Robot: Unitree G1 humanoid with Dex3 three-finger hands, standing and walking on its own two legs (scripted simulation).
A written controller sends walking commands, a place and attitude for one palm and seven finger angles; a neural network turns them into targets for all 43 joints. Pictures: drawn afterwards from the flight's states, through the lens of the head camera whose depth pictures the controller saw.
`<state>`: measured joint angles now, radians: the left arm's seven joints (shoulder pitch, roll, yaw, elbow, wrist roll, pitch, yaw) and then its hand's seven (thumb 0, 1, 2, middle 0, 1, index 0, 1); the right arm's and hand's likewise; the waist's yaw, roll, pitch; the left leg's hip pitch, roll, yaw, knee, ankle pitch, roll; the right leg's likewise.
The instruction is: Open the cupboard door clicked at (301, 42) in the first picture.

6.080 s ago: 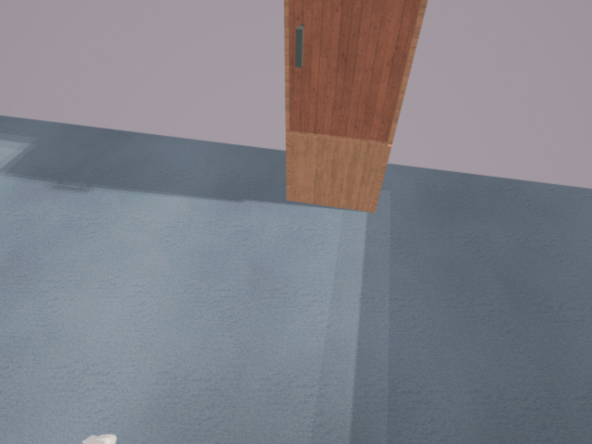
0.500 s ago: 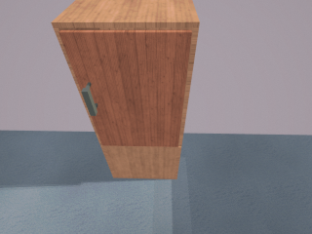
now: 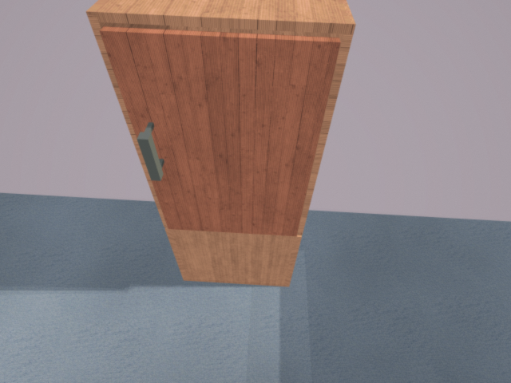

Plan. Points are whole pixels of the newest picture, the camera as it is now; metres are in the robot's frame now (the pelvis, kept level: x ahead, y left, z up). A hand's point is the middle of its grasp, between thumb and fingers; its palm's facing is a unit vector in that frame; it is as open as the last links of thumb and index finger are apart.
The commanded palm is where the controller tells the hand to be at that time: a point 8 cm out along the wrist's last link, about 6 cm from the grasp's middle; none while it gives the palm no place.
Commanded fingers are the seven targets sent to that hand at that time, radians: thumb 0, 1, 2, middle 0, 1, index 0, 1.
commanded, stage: shuffle to correct the standing spot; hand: left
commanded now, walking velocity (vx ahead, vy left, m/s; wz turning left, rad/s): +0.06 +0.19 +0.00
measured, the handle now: (153, 151) +0.55 +0.27 +0.01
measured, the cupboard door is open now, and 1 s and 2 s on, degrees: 0 0 0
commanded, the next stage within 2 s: come to a stop and stand still in 0.20 s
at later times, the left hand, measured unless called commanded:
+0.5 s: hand out of the picture +0.05 +0.27 -0.18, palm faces +0.08 -0.97 -0.25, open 7.4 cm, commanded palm none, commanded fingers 0.00 0.90 0.90 -0.20 -0.30 -0.20 -0.30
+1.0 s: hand out of the picture +0.09 +0.26 -0.16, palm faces -0.01 -0.98 -0.22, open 7.3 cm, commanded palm none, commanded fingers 0.00 0.90 0.90 -0.20 -0.30 -0.20 -0.30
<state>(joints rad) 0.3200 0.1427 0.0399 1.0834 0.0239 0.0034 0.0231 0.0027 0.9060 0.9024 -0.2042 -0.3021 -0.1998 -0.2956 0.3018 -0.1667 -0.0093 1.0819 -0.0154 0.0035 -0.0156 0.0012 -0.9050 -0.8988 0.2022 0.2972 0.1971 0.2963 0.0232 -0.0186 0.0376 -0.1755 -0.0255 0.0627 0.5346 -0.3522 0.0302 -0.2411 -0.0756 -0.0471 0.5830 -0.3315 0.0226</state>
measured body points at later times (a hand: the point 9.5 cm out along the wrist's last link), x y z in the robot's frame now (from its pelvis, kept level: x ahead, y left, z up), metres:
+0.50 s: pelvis +0.03 +0.07 +0.00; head +0.06 +0.08 +0.44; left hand +0.05 +0.32 -0.16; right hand +0.12 -0.16 -0.14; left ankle +0.05 +0.18 -0.73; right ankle -0.01 -0.07 -0.69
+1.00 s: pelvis +0.04 +0.08 +0.00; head +0.04 +0.07 +0.45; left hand +0.09 +0.31 -0.14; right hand +0.05 -0.15 -0.15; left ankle +0.04 +0.18 -0.73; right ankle +0.03 -0.03 -0.73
